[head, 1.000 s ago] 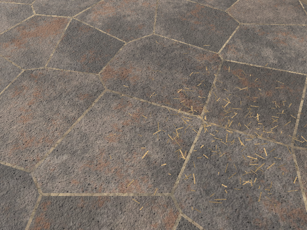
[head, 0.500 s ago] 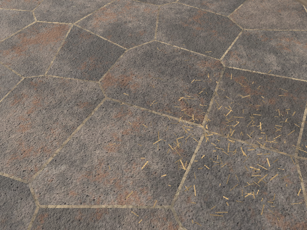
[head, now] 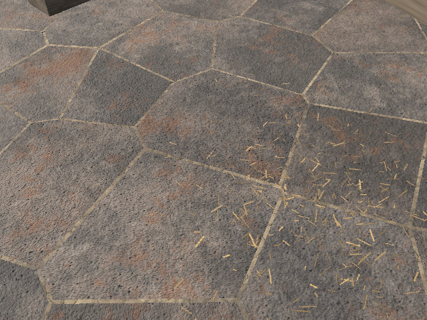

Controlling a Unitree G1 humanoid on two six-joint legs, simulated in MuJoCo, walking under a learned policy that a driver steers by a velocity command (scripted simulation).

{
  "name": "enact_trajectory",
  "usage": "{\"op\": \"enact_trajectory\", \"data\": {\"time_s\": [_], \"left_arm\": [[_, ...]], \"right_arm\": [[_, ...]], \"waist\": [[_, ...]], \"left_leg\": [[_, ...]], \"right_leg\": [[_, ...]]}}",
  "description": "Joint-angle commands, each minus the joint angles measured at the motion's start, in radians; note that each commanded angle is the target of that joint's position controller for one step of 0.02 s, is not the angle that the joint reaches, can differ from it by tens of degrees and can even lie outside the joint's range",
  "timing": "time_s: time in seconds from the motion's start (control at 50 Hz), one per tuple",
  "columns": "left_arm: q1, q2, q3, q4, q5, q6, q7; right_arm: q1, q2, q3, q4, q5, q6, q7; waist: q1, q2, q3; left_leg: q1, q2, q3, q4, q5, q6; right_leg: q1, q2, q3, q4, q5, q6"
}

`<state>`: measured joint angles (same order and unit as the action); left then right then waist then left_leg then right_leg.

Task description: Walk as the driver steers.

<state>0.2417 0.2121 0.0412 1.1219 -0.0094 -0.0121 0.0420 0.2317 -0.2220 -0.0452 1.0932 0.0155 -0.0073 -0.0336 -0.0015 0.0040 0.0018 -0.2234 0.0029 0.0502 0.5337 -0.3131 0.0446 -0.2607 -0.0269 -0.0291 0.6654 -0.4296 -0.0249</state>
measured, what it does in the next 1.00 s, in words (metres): walks ahead: left foot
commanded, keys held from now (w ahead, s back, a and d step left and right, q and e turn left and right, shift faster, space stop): w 1.00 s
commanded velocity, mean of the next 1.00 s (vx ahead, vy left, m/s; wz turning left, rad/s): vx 0.43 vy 0.00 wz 0.00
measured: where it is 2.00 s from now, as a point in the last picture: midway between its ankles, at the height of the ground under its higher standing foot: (223, 176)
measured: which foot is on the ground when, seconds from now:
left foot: down 0.00-0.14, up 0.16-0.60, down 0.62-1.00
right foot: down 0.00-0.64, up 0.66-1.00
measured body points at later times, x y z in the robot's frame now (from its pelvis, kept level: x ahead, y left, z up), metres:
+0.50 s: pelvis +0.17 -0.04 +0.00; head +0.19 -0.05 +0.45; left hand +0.06 +0.19 -0.13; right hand +0.38 -0.26 -0.11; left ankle +0.36 +0.11 -0.69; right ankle +0.02 -0.13 -0.73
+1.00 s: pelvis +0.47 +0.00 +0.01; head +0.48 +0.00 +0.46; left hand +0.65 +0.25 -0.10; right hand +0.44 -0.26 -0.13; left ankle +0.40 +0.09 -0.73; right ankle +0.66 -0.17 -0.67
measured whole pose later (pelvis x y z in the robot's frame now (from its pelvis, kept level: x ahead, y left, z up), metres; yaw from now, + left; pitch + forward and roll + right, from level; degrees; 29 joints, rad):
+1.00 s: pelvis +0.47 +0.00 +0.01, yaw +0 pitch +2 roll +2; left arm 0.06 0.25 0.07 0.89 -0.01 -0.09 0.01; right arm 0.36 -0.23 -0.05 1.05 0.01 -0.09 0.00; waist -0.07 -0.04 -0.01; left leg -0.02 -0.07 0.07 0.21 -0.22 0.05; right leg -0.70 -0.14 0.03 0.69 0.07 -0.01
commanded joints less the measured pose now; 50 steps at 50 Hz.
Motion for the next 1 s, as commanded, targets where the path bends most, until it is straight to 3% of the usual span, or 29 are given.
{"op": "enact_trajectory", "data": {"time_s": [0.02,0.06,0.1,0.12,0.14,0.16,0.18,0.2,0.22,0.26,0.3,0.34,0.4,0.48,0.54,0.58,0.6,0.62,0.64,0.66,0.68,0.7,0.72,0.76,0.78,0.82,0.88,0.94,1.0], "left_arm": [[-0.069,0.072,0.016,-0.075,-0.013,-0.041,-0.016],[-0.05,0.072,0.019,-0.08,-0.023,-0.057,-0.024],[0.049,0.057,0.026,-0.033,-0.017,-0.068,-0.025],[0.125,0.057,0.033,0.005,-0.008,-0.067,-0.027],[0.21,0.069,0.04,0.031,-0.003,-0.064,-0.03],[0.325,0.139,0.054,0.039,-0.001,-0.064,-0.024],[0.376,0.211,0.057,0.033,0.005,-0.079,-0.038],[0.309,0.178,0.041,0.021,0.01,-0.098,-0.04],[0.241,0.136,0.027,-0.005,0.006,-0.11,-0.044],[0.153,0.12,0.014,-0.041,0.007,-0.114,-0.057],[0.187,0.08,0.001,-0.039,0.014,-0.105,-0.053],[0.232,0.094,0.001,-0.034,0.016,-0.097,-0.039],[0.245,0.122,0.006,-0.048,0.015,-0.09,-0.023],[0.298,0.129,0.015,-0.036,0.002,-0.086,-0.018],[0.283,0.143,0.028,-0.037,-0.004,-0.076,-0.016],[0.25,0.173,0.04,-0.049,-0.001,-0.066,-0.014],[0.229,0.169,0.039,-0.057,0.002,-0.058,-0.014],[0.207,0.159,0.032,-0.077,0.01,-0.058,-0.017],[0.324,0.024,-0.004,-0.098,0.008,-0.076,-0.034],[0.297,0.026,-0.005,-0.081,-0.011,-0.111,-0.045],[0.182,0.105,0.02,-0.126,-0.041,-0.128,-0.047],[0.106,0.127,0.024,-0.151,-0.046,-0.134,-0.039],[0.074,0.129,0.034,-0.155,-0.033,-0.129,-0.027],[0.127,0.087,0.041,-0.15,-0.017,-0.096,-0.016],[0.137,0.066,0.04,-0.151,-0.017,-0.083,-0.013],[0.079,0.075,0.043,-0.182,-0.01,-0.071,-0.01],[-0.055,0.093,0.046,-0.233,0.005,-0.074,-0.015],[-0.17,0.073,0.035,-0.265,0.001,-0.083,-0.031],[-0.275,0.068,0.023,-0.294,-0.009,-0.086,-0.049]], "right_arm": [[0.063,-0.189,-0.042,-0.028,-0.003,-0.033,-0.003],[-0.001,-0.179,-0.042,-0.06,0.011,-0.048,0.002],[-0.078,-0.179,-0.043,-0.082,0.03,-0.043,0.007],[-0.068,-0.168,-0.041,-0.083,0.029,-0.039,0.011],[-0.069,-0.134,-0.031,-0.089,0.024,-0.04,0.014],[-0.083,-0.058,-0.01,-0.108,0.004,-0.046,0.022],[-0.103,-0.052,-0.012,-0.148,0.013,-0.064,0.02],[-0.131,-0.075,-0.014,-0.16,0.033,-0.079,0.022],[-0.129,-0.09,-0.016,-0.159,0.04,-0.09,0.03],[-0.114,-0.118,-0.029,-0.14,0.015,-0.1,0.032],[-0.122,-0.108,-0.034,-0.136,0.007,-0.093,0.04],[-0.173,-0.075,-0.027,-0.155,0.003,-0.083,0.045],[-0.31,-0.039,-0.01,-0.208,0.008,-0.079,0.052],[-0.419,-0.047,-0.001,-0.253,0.017,-0.081,0.072],[-0.431,-0.074,-0.006,-0.279,0.018,-0.091,0.088],[-0.312,-0.129,-0.033,-0.259,0.015,-0.094,0.086],[-0.14,-0.17,-0.057,-0.209,0.017,-0.092,0.08],[0.047,-0.216,-0.079,-0.161,0.013,-0.085,0.069],[0.194,-0.309,-0.098,-0.134,-0.014,-0.079,0.061],[0.19,-0.244,-0.073,-0.122,-0.012,-0.075,0.061],[0.08,-0.192,-0.056,-0.134,-0.001,-0.081,0.063],[-0.022,-0.145,-0.042,-0.159,0.001,-0.088,0.065],[-0.087,-0.107,-0.03,-0.165,-0.011,-0.097,0.072],[-0.12,-0.07,-0.018,-0.154,-0.025,-0.108,0.08],[-0.104,-0.078,-0.019,-0.143,-0.022,-0.108,0.077],[-0.064,-0.113,-0.023,-0.126,-0.022,-0.11,0.062],[0.007,-0.146,-0.028,-0.112,-0.02,-0.105,0.037],[0.064,-0.157,-0.029,-0.108,-0.01,-0.1,0.028],[0.136,-0.169,-0.032,-0.089,0.0,-0.092,0.025]], "waist": [[-0.029,0.158,0.125],[0.008,0.133,0.114],[0.076,0.106,0.082],[0.094,0.082,0.068],[0.115,0.011,0.043],[0.139,-0.233,-0.007],[0.136,-0.335,0.011],[0.098,-0.211,0.083],[0.068,-0.132,0.119],[0.029,-0.078,0.112],[0.031,-0.1,0.089],[0.042,-0.095,0.087],[0.067,-0.083,0.112],[0.085,-0.097,0.151],[0.051,-0.105,0.138],[-0.027,-0.152,0.033],[-0.112,-0.156,-0.064],[-0.191,-0.135,-0.18],[-0.137,0.126,-0.374],[-0.139,0.19,-0.446],[-0.119,0.168,-0.26],[-0.085,0.082,-0.143],[-0.043,0.014,-0.072],[0.025,0.059,-0.037],[0.035,0.068,-0.02],[0.038,0.067,0.024],[0.009,0.04,0.051],[-0.026,0.038,0.057],[-0.066,0.038,0.076]], "left_leg": [[-0.027,0.359,-0.521,-0.403,-0.516,0.213],[-0.027,0.331,-0.437,-0.384,-0.398,0.171],[-0.149,0.207,-0.238,-0.307,-0.275,0.108],[-0.208,0.156,-0.172,-0.223,-0.238,0.095],[-0.278,0.112,-0.112,-0.081,-0.184,0.07],[-0.413,0.023,0.014,0.293,-0.147,0.005],[-0.613,-0.046,-0.025,0.518,-0.267,0.004],[-0.705,0.028,-0.108,0.665,-0.219,0.023],[-0.761,0.07,-0.127,0.701,-0.096,0.041],[-0.704,0.113,-0.111,0.618,0.068,0.042],[-0.614,0.118,-0.077,0.522,0.144,0.022],[-0.597,0.106,-0.045,0.431,0.198,-0.004],[-0.521,0.073,-0.009,0.212,0.306,-0.019],[-0.466,0.049,0.012,0.066,0.355,-0.001],[-0.421,0.035,0.01,0.002,0.301,0.041],[-0.229,-0.025,0.046,0.007,0.244,0.076],[-0.016,-0.056,0.064,-0.003,0.253,0.104],[0.304,0.04,-0.046,0.037,0.248,0.148],[0.709,0.334,-0.551,-0.032,0.023,0.317],[0.701,0.4,-0.839,-0.237,-0.076,0.333],[0.555,0.355,-0.687,-0.263,-0.087,0.271],[0.364,0.323,-0.528,-0.285,-0.003,0.235],[0.192,0.284,-0.414,-0.315,0.094,0.211],[0.012,0.222,-0.286,-0.366,0.148,0.186],[-0.029,0.212,-0.253,-0.39,0.156,0.193],[-0.067,0.208,-0.211,-0.43,0.185,0.207],[-0.009,0.205,-0.179,-0.442,0.25,0.202],[0.028,0.174,-0.113,-0.437,0.301,0.167],[0.11,0.189,-0.1,-0.419,0.284,0.159]], "right_leg": [[-0.25,-0.031,0.013,0.236,-0.084,-0.043],[-0.226,-0.063,0.034,0.14,-0.107,-0.068],[0.05,0.004,-0.064,-0.133,0.077,-0.068],[0.172,0.049,-0.095,-0.183,0.162,-0.05],[0.275,0.011,-0.023,-0.215,0.149,-0.051],[0.384,-0.206,0.299,-0.361,0.034,-0.112],[0.407,-0.373,0.68,-0.506,-0.145,-0.248],[0.354,-0.404,0.721,-0.513,-0.234,-0.271],[0.346,-0.366,0.619,-0.503,-0.205,-0.233],[0.298,-0.283,0.414,-0.51,0.055,-0.161],[0.275,-0.221,0.259,-0.516,0.303,-0.132],[0.275,-0.195,0.181,-0.52,0.453,-0.137],[0.218,-0.171,0.11,-0.553,0.481,-0.131],[0.254,-0.2,0.075,-0.57,0.483,-0.14],[0.352,-0.236,0.053,-0.5,0.658,-0.125],[0.392,-0.242,0.033,-0.344,1.037,-0.103],[0.354,-0.208,0.002,-0.159,1.153,-0.079],[0.144,-0.173,-0.006,0.095,0.992,-0.05],[-0.27,0.012,-0.006,0.536,0.402,0.018],[-0.382,0.076,0.159,0.724,-0.108,0.001],[-0.486,0.01,0.162,0.784,-0.072,-0.02],[-0.477,-0.049,0.124,0.75,0.021,-0.033],[-0.423,-0.09,0.104,0.683,0.094,-0.035],[-0.295,-0.137,0.112,0.591,0.152,-0.041],[-0.283,-0.144,0.106,0.557,0.151,-0.038],[-0.333,-0.155,0.093,0.474,0.205,-0.016],[-0.442,-0.159,0.083,0.281,0.38,0.015],[-0.406,-0.118,0.045,0.065,0.527,0.018],[-0.394,-0.085,0.02,-0.054,0.547,0.019]]}}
